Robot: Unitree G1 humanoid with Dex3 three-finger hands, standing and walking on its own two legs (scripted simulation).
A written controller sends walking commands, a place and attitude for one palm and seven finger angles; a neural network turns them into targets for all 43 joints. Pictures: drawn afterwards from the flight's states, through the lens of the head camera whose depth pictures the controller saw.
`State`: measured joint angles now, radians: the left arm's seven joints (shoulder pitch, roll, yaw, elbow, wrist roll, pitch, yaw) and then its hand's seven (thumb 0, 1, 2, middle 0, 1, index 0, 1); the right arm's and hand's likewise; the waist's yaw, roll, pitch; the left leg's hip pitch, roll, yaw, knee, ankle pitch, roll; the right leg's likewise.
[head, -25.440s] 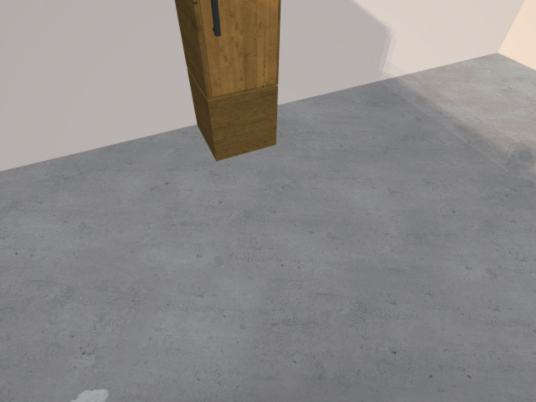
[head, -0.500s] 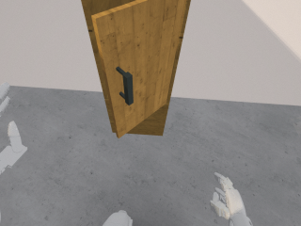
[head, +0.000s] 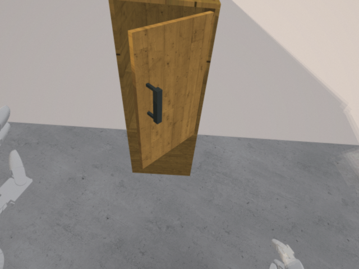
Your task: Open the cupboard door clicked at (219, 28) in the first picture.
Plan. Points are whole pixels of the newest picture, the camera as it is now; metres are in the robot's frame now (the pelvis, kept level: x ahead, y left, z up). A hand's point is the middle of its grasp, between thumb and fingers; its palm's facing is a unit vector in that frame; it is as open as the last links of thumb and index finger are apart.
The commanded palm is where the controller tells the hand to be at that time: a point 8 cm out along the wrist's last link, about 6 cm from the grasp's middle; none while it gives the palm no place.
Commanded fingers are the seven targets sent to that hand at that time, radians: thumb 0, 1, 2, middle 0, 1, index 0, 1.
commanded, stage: stop stepping back and stand still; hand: left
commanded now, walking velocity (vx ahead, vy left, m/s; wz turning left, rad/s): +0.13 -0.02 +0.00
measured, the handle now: (153, 103) +0.62 +0.12 +0.03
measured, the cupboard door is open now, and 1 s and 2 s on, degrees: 46 46 46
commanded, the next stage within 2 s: let the arm hang, fingers relaxed in 0.30 s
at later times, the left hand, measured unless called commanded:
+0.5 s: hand (50, 209) +0.21 +0.26 +0.06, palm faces +0.28 -0.84 -0.46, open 7.4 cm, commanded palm none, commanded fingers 0.00 0.90 0.90 -0.20 -0.30 -0.20 -0.30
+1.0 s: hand out of the picture -0.08 +0.20 -0.15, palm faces +0.09 -0.96 -0.26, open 7.3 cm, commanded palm none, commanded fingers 0.00 0.90 0.90 -0.20 -0.30 -0.20 -0.30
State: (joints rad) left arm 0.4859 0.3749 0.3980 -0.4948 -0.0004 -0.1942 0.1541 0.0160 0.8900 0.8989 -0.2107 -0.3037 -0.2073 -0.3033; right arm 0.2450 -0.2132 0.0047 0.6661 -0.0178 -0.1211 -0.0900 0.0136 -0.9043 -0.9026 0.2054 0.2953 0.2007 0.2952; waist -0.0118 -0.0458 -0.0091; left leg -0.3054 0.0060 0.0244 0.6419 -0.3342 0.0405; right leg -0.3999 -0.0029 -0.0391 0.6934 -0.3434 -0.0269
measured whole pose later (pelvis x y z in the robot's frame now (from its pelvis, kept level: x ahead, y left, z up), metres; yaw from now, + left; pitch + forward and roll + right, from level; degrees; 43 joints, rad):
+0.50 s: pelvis -0.01 +0.00 +0.01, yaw +5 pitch +1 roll +1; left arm 0.30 0.37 0.22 0.01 0.03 -0.07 0.04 0.00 0.90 0.90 -0.20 -0.30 -0.20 -0.30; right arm 0.21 -0.30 -0.04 0.75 -0.02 -0.09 -0.02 0.01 -0.91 -0.90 0.20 0.29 0.20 0.29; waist -0.02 0.01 -0.04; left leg -0.34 -0.03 0.00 0.58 -0.26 0.02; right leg -0.37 -0.03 -0.01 0.68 -0.34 -0.01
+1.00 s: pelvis -0.02 -0.01 +0.02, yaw +4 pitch -1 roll +0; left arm 0.33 0.22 0.01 1.15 0.01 0.03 0.02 0.01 0.93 0.90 -0.20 -0.30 -0.20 -0.30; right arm 0.30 -0.17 -0.01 1.12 -0.01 0.03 -0.02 0.01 -0.91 -0.90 0.20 0.29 0.20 0.29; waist 0.01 0.02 0.07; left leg -0.24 -0.01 -0.01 0.44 -0.18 0.01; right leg -0.22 0.00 0.01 0.44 -0.20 0.00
